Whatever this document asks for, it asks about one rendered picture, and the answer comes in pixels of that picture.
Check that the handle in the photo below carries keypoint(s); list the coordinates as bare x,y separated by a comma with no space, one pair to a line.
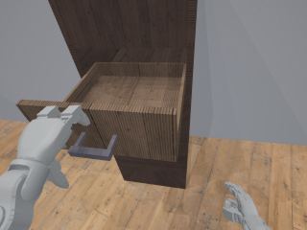
92,153

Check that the robot right hand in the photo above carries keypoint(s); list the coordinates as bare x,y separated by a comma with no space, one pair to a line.
244,206

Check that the drawer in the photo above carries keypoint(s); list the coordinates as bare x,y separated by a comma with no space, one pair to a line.
140,102

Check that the robot left forearm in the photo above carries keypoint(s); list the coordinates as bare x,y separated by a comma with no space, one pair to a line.
20,188

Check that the cabinet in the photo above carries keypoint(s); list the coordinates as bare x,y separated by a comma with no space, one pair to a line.
143,31

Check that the robot left hand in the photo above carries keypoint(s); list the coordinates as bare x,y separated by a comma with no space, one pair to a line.
44,137

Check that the robot right forearm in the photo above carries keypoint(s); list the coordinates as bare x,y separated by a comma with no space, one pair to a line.
253,222

